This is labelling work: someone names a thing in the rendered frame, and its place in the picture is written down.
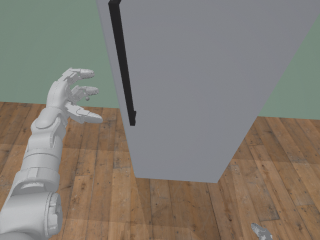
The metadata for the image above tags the robot left upper arm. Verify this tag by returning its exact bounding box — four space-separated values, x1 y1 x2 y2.
0 191 63 240

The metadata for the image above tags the left robot forearm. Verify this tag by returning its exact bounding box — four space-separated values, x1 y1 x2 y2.
0 107 68 228

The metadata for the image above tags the fridge door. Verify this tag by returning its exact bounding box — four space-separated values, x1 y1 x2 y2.
97 0 320 183

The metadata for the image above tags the left robot hand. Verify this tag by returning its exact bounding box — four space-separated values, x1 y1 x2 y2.
46 67 103 124

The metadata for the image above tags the right robot hand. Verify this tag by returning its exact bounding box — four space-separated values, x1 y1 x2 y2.
251 223 273 240

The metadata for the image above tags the handle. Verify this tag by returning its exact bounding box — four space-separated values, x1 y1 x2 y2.
108 0 137 126

